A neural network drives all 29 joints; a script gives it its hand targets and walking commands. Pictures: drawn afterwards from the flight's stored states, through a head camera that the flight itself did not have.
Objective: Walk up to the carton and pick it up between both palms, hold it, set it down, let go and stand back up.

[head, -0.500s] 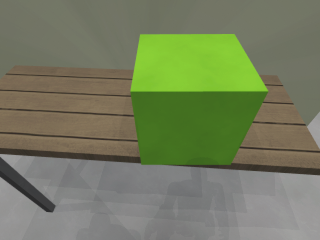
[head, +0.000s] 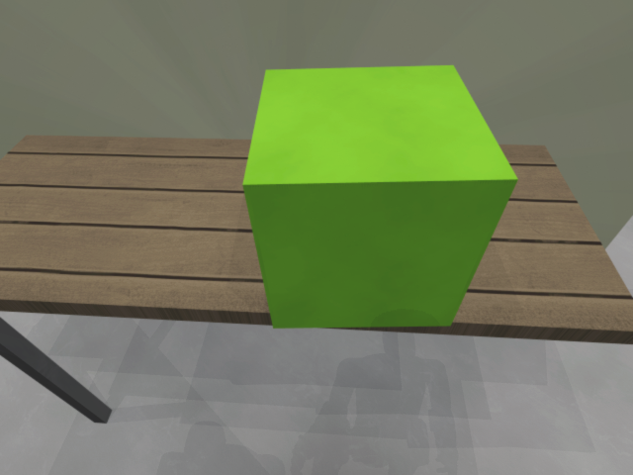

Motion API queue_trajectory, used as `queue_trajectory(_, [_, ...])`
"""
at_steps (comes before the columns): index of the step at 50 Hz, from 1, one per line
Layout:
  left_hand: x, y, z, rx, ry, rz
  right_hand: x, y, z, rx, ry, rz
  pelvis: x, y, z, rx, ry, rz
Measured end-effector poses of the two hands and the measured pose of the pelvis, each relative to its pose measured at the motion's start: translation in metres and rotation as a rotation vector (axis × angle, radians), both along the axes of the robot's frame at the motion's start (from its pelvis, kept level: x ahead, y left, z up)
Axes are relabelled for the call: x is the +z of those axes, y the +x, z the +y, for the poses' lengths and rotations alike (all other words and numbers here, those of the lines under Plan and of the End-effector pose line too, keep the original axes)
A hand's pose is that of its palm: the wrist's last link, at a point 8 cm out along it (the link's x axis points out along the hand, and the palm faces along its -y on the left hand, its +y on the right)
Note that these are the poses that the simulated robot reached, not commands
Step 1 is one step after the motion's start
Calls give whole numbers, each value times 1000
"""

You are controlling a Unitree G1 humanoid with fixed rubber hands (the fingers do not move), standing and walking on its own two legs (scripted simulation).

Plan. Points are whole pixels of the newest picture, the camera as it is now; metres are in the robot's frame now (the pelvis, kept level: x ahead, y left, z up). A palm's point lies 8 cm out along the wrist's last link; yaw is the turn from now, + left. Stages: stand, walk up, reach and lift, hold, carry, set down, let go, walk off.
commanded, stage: stand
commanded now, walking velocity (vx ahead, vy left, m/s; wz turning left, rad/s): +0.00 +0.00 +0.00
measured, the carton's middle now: (360, 201) +0.46 -0.03 +0.11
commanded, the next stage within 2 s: none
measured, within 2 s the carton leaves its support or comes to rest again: neither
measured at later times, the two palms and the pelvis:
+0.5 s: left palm out of the picture -0.02 +0.20 -0.15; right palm out of the picture -0.01 -0.23 -0.14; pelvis +0.00 -0.01 +0.00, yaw +0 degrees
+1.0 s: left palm out of the picture -0.02 +0.20 -0.15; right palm out of the picture -0.02 -0.22 -0.14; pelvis -0.01 -0.01 +0.00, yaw +0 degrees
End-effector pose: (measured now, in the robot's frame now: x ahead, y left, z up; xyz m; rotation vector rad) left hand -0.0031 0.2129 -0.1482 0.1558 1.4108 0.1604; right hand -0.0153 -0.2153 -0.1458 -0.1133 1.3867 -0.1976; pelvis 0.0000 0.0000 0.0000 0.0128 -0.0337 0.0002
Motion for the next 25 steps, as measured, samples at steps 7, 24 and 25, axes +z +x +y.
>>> queue_trajectory(7, [0, -2, -6, 5, -7, 5, 1, -1, -6, 1, -4, 4, 0, 0, -5, 1, -2, 1])
queue_trajectory(24, [-1, -13, -14, 18, -13, 13, 1, 2, -12, 12, -5, -2, 1, -2, -11, 3, -6, -6])
queue_trajectory(25, [-1, -13, -14, 18, -14, 15, 1, 2, -12, 12, -4, -3, 1, -3, -11, 2, -7, -6])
